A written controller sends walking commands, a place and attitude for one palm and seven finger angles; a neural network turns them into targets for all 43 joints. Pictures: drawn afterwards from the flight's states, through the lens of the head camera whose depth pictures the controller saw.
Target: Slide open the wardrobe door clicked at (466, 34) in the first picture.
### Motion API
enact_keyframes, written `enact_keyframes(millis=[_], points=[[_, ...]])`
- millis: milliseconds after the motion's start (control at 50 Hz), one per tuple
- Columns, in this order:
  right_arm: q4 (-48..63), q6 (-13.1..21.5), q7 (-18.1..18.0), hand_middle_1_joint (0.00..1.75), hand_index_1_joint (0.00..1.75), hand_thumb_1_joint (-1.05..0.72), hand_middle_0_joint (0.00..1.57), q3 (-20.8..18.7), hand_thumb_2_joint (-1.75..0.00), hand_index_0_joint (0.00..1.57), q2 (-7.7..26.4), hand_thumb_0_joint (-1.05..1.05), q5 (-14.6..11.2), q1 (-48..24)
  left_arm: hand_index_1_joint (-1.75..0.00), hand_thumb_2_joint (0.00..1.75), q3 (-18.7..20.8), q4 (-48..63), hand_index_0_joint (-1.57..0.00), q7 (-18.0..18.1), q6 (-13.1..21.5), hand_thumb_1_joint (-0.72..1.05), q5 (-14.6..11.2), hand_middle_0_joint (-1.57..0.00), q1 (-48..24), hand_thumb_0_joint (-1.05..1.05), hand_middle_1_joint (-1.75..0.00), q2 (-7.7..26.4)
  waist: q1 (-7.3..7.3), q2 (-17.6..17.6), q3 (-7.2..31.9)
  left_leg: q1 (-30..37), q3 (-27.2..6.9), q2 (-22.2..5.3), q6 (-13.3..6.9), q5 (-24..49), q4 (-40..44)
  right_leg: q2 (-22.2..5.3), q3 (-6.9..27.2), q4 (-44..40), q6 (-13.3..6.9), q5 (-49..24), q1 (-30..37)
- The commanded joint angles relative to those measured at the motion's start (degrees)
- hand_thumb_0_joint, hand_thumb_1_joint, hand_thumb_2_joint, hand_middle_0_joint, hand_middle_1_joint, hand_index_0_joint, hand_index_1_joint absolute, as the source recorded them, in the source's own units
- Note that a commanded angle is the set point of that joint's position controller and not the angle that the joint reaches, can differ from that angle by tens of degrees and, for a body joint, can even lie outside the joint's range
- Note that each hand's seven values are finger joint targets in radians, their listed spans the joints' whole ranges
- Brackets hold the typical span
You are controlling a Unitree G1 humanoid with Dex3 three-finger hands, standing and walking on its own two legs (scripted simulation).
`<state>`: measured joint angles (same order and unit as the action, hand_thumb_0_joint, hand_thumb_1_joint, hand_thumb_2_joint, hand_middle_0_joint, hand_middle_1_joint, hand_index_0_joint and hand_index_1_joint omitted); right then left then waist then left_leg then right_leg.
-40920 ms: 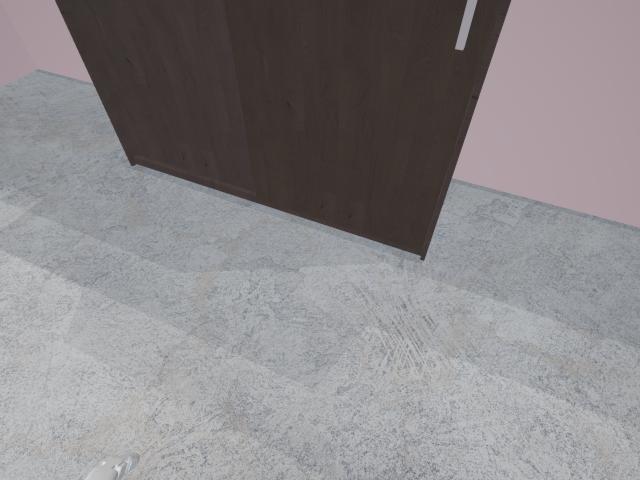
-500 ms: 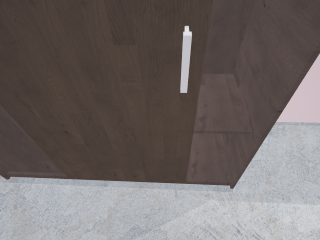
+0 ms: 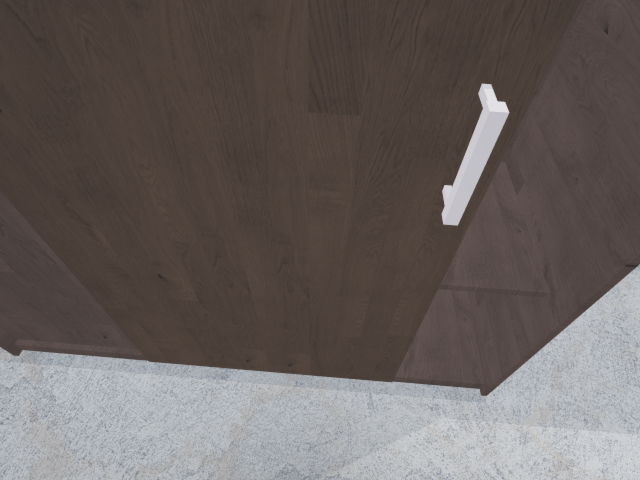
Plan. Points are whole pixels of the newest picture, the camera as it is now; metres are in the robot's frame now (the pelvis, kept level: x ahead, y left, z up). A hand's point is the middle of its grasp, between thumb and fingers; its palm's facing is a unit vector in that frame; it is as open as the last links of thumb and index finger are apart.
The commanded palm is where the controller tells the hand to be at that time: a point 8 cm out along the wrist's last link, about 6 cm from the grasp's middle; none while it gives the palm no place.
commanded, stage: come to a stop and stand still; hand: right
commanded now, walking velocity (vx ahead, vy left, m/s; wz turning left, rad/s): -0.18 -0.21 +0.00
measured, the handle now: (467, 160) +0.45 -0.15 +0.17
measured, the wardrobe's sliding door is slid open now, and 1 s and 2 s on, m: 0.28 0.28 0.28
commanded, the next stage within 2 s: look again from close up in 1.48 s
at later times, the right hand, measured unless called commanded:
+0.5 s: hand out of the picture -0.02 -0.14 -0.17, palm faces +0.06 +0.98 -0.21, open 7.4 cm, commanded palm none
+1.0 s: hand out of the picture -0.06 -0.14 -0.17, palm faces +0.06 +0.99 -0.15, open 7.4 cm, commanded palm none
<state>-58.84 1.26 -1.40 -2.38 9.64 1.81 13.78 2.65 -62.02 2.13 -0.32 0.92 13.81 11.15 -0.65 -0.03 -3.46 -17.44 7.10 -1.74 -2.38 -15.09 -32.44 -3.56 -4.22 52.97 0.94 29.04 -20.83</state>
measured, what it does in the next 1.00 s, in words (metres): steps on the spot: right foot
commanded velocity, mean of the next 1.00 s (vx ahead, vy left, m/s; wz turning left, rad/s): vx -0.02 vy -0.02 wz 0.00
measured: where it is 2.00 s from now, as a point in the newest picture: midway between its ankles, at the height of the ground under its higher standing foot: outside the picture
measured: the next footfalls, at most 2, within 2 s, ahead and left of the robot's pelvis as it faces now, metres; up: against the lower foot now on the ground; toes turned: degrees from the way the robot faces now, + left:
right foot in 0.10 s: +0.01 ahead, -0.11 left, +0.00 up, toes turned -3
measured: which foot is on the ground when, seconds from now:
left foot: down 0.00-1.00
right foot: up 0.00-0.08, down 0.10-1.00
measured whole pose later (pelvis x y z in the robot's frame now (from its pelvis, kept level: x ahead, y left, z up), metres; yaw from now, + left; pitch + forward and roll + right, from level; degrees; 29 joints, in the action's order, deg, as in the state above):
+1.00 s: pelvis -0.05 +0.02 +0.01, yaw +0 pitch -2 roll +0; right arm -64.5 0.0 -1.5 -1.0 8.1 0.5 17.4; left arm -0.4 -66.4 1.7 -0.2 1.2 22.7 4.4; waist -0.5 2.0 -1.8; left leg -12.5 5.1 -0.3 -1.8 -9.5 -23.5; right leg -1.5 -2.9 24.1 0.3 11.5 -11.0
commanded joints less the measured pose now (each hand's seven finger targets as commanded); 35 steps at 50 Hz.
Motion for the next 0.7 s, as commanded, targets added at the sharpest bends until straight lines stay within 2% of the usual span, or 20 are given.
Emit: enact_keyframes(millis=[0, 40, 60, 80, 120, 140, 180, 220, 260, 280, 300, 320, 340, 380, 420, 460, 500, 540, 580, 680], points=[[0.59, 0.22, -1.16, 0.3, 0.3, -0.9, 0.2, -1.06, -0.9, 0.2, 8.21, 0.0, -0.51, 4.83, -0.3, 0.9, -1.25, 1.8, -0.2, -0.33, -0.01, 0.9, -0.73, -0.2, 5.05, 0.0, -0.3, -1.41, 0.07, 6.19, 5.41, 7.16, -12.39, -14.75, -7.98, 36.61, 9.09, 1.58, 0.31, -17.46, 0.54, -8.32, 4.95], [0.36, -0.4, -1.3, 0.3, 0.3, -0.9, 0.2, -1.26, -0.9, 0.2, 8.06, 0.0, -0.93, 4.2, -0.3, 0.9, -0.79, 2.31, -0.2, -0.23, -0.34, 0.9, -0.51, -0.2, 4.92, 0.0, -0.3, 0.29, 0.67, 6.72, 4.51, 5.62, -12.72, -14.52, -6.37, 33.31, 7.48, 1.17, 0.45, -26.75, 0.25, -15.04, 9.66], [0.78, -0.71, -1.21, 0.3, 0.3, -0.9, 0.2, -1.33, -0.9, 0.2, 7.83, 0.0, -0.94, 4.02, -0.3, 0.9, -0.39, 2.51, -0.2, -0.11, -0.28, 0.9, -0.39, -0.2, 5.06, 0.0, -0.3, 1.3, 0.81, 4.18, 4.32, 4.11, -11.71, -13.0, -4.87, 30.27, 5.84, -0.22, 0.79, -29.31, -0.36, -21.43, 12.53], [1.21, -1.04, -1.18, 0.3, 0.3, -0.9, 0.2, -1.38, -0.9, 0.2, 6.93, 0.0, -1.11, 4.09, -0.3, 0.9, 0.01, 3.3, -0.2, 0.04, -0.29, 0.9, -0.02, -0.2, 4.25, 0.0, -0.3, 3.5, 0.41, -0.68, 3.78, 1.37, -9.58, -10.19, -2.69, 24.61, 4.3, -4.14, 3.86, -27.74, -2.23, -33.66, 14.3], [1.77, -1.97, -1.38, 0.3, 0.3, -0.9, 0.2, -0.8, -0.9, 0.2, 5.3, 0.0, -0.8, 3.58, -0.3, 0.9, 0.18, 5.44, -0.2, 0.11, -0.45, 0.9, 0.3, -0.2, 0.56, 0.0, -0.3, 5.17, -0.52, -10.56, 1.89, 2.58, -4.49, -4.32, 1.18, 6.43, -1.41, -9.69, 8.95, -30.93, -6.97, -45.48, 9.37], [1.71, -2.38, -1.29, 0.3, 0.3, -0.9, 0.2, -0.57, -0.9, 0.2, 4.91, 0.0, -0.68, 3.6, -0.3, 0.9, 0.06, 6.16, -0.2, 0.11, -0.39, 0.9, 0.23, -0.2, -1.2, 0.0, -0.3, 5.23, -1.15, -12.03, 1.42, 2.89, -3.73, -2.69, 1.88, -5.56, -5.32, -10.87, 9.81, -33.05, -8.91, -46.25, 7.57], [1.45, -2.98, -1.26, 0.3, 0.3, -0.9, 0.2, -0.58, -0.9, 0.2, 4.23, 0.0, -0.47, 4.84, -0.3, 0.9, 0.25, 7.39, -0.2, 0.27, -0.3, 0.9, 0.41, -0.2, -3.47, 0.0, -0.3, 5.54, -1.78, -9.25, 1.39, 1.72, -4.71, -2.01, 2.22, -11.15, -10.63, -11.86, 9.84, -33.23, -11.36, -47.47, 6.99], [1.09, -3.0, -1.29, 0.3, 0.3, -0.9, 0.2, -0.5, -0.9, 0.2, 3.0, 0.0, -0.32, 6.53, -0.3, 0.9, 0.64, 8.28, -0.2, 0.07, -0.49, 0.9, 0.52, -0.2, -4.29, 0.0, -0.3, 5.95, -2.12, -7.76, 2.79, 1.72, -4.76, -1.7, 2.42, -9.91, -10.65, -11.3, 8.81, -32.0, -11.87, -45.4, 7.57], [0.67, -2.31, -1.26, 0.3, 0.3, -0.9, 0.2, -0.16, -0.9, 0.2, 2.41, 0.0, -0.05, 8.64, -0.3, 0.9, 0.86, 8.55, -0.2, -0.16, -0.37, 0.9, 0.25, -0.2, -4.86, 0.0, -0.3, 5.69, -2.78, -3.32, 3.97, 4.09, -4.8, -2.02, 2.98, -3.91, -2.54, -9.77, 7.52, -28.97, -10.28, -40.32, 8.31], [0.76, -1.7, -1.31, 0.3, 0.3, -0.9, 0.2, -0.01, -0.9, 0.2, 2.9, 0.0, 0.08, 8.9, -0.3, 0.9, 0.86, 8.66, -0.2, -0.33, -0.33, 0.9, -0.03, -0.2, -4.57, 0.0, -0.3, 5.12, -2.69, 0.15, 3.92, 5.37, -7.16, -3.2, 3.0, 3.67, 5.33, -7.14, 6.78, -25.79, -7.82, -34.43, 7.51], [1.09, -1.14, -1.42, 0.3, 0.3, -0.9, 0.2, -0.06, -0.9, 0.2, 5.09, 0.0, 0.29, 7.86, -0.3, 0.9, 0.77, 8.75, -0.2, -0.6, -0.29, 0.9, -0.49, -0.2, -3.69, 0.0, -0.3, 3.19, -1.2, 6.95, 4.1, 5.26, -14.24, -8.33, 1.36, 11.99, 9.58, -2.56, 3.83, -22.38, -4.27, -24.94, 6.22], [1.63, -0.63, -1.11, 0.3, 0.3, -0.9, 0.2, -0.26, -0.9, 0.2, 7.18, 0.0, 0.01, 5.77, -0.3, 0.9, 0.67, 8.41, -0.2, -0.81, -0.8, 0.9, -0.57, -0.2, -2.54, 0.0, -0.3, 2.24, 0.31, 13.86, 4.17, 3.42, -19.42, -13.93, -2.08, 15.66, 12.27, 1.33, 0.72, -19.89, -1.6, -14.27, 6.17], [1.82, -0.36, -1.03, 0.3, 0.3, -0.9, 0.2, -0.41, -0.9, 0.2, 7.71, 0.0, -0.24, 4.98, -0.3, 0.9, 0.62, 7.7, -0.2, -0.89, -1.36, 0.9, -0.26, -0.2, -2.91, 0.0, -0.3, 1.54, -0.13, 15.34, 2.84, 1.5, -21.41, -16.55, -4.97, 17.51, 14.67, 2.56, 1.25, -16.64, -0.73, -7.26, 5.82], [1.6, -0.12, -1.08, 0.3, 0.3, -0.9, 0.2, -0.17, -0.9, 0.2, 7.17, 0.0, -0.18, 4.32, -0.3, 0.9, 0.28, 6.6, -0.2, -0.91, -1.35, 0.9, -0.22, -0.2, -2.84, 0.0, -0.3, 0.22, 0.25, 9.37, 2.68, 2.14, -19.69, -15.76, -7.22, 21.22, 13.86, 2.1, 3.04, -13.95, -0.65, -5.54, 5.43], [1.08, 0.3, -0.93, 0.3, 0.3, -0.9, 0.2, -0.14, -0.9, 0.2, 7.08, 0.0, -0.35, 4.42, -0.3, 0.9, -0.29, 5.34, -0.2, -0.86, -0.77, 0.9, -0.49, -0.2, -1.79, 0.0, -0.3, -0.42, 0.3, 8.23, 4.29, 5.83, -16.05, -13.25, -6.29, 26.56, 11.33, 1.99, 3.0, -17.8, -0.37, -7.48, 6.12], [0.05, 0.47, -0.87, 0.3, 0.3, -0.9, 0.2, 0.02, -0.9, 0.2, 6.69, 0.0, -0.62, 4.39, -0.3, 0.9, -0.57, 3.8, -0.2, -0.64, -0.22, 0.9, -0.56, -0.2, -0.47, 0.0, -0.3, -0.54, 0.6, 8.4, 4.54, 6.19, -14.24, -11.31, -4.25, 25.55, 10.07, 1.4, 2.74, -26.14, -0.26, -13.73, 10.02], [-0.48, 0.42, -0.73, 0.3, 0.3, -0.9, 0.2, 0.27, -0.9, 0.2, 5.73, 0.0, -0.91, 4.23, -0.3, 0.9, -0.89, 2.33, -0.2, -0.25, 0.42, 0.9, -0.3, -0.2, 0.95, 0.0, -0.3, 0.95, 0.51, 3.55, 4.41, 4.05, -11.54, -8.18, -0.88, 18.57, 10.2, -1.79, 4.54, -29.35, -0.96, -23.77, 14.13], [-1.3, -0.01, -0.6, 0.3, 0.3, -0.9, 0.2, 0.45, -0.9, 0.2, 5.35, 0.0, -0.92, 3.95, -0.3, 0.9, -1.25, 1.32, -0.2, -0.23, 0.5, 0.9, -0.2, -0.2, 0.38, 0.0, -0.3, 1.26, -0.29, 0.56, 2.41, 4.03, -10.28, -6.6, 0.81, 9.57, 12.82, -2.83, 4.75, -30.62, -0.86, -22.36, 12.19], [-2.34, -0.16, -0.44, 0.3, 0.3, -0.9, 0.2, 0.57, -0.9, 0.2, 5.2, 0.0, -1.02, 3.91, -0.3, 0.9, -1.69, 0.49, -0.2, -0.24, 0.69, 0.9, -0.13, -0.2, 0.9, 0.0, -0.3, 1.22, -0.56, -1.23, 1.03, 5.72, -9.96, -5.93, 1.1, 5.8, 14.13, -2.87, 5.13, -32.32, -0.86, -20.84, 10.31], [-3.74, -0.77, -0.23, 0.3, 0.3, -0.9, 0.2, 0.59, -0.9, 0.2, 5.12, 0.0, -1.1, 4.55, -0.3, 0.9, -2.16, -1.12, -0.2, -0.38, 0.3, 0.9, 0.2, -0.2, 4.59, 0.0, -0.3, 0.68, -0.59, 0.04, -3.41, 4.57, -10.66, -5.28, 1.07, -7.32, 18.51, -1.38, 4.62, -34.81, -0.85, -11.76, 6.44]])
